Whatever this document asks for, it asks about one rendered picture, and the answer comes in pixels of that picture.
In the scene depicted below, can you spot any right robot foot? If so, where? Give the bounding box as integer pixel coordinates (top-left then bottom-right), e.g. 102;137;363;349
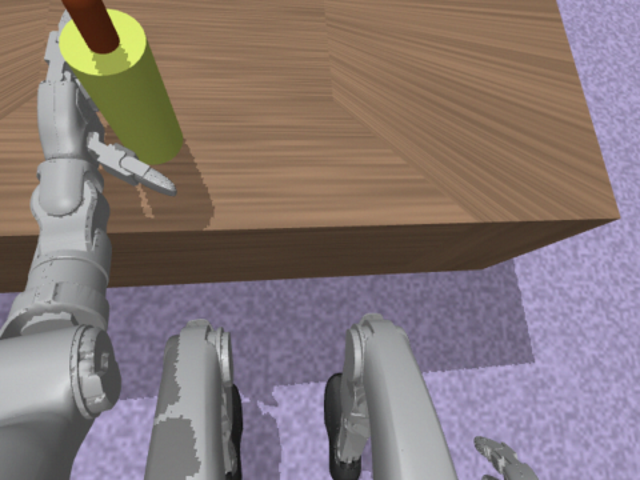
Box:
324;373;361;480

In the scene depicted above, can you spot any bottle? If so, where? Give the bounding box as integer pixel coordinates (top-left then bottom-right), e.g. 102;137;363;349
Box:
59;0;183;165

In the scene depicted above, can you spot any right robot hand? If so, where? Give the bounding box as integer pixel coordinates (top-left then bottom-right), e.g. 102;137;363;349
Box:
474;436;539;480

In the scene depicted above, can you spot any left robot hand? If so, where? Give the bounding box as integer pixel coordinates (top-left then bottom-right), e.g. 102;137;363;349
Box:
37;9;177;196

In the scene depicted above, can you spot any left robot foot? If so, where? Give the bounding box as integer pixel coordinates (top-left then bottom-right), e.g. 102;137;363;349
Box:
225;383;243;480

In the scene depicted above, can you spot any left robot arm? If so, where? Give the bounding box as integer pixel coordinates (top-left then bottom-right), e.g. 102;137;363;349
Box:
0;157;122;480

